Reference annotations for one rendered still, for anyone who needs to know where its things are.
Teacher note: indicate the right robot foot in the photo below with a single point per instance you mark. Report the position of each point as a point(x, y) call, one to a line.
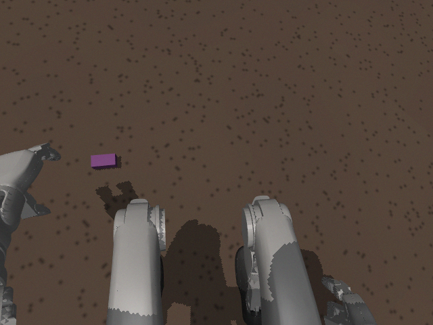
point(250, 317)

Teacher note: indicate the small box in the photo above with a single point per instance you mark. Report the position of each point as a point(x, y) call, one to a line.
point(104, 161)

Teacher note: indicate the right robot hand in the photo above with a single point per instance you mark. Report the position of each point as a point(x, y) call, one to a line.
point(354, 310)

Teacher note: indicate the left robot hand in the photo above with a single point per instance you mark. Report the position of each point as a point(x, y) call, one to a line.
point(19, 169)

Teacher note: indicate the left robot arm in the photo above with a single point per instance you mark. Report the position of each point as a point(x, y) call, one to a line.
point(11, 205)

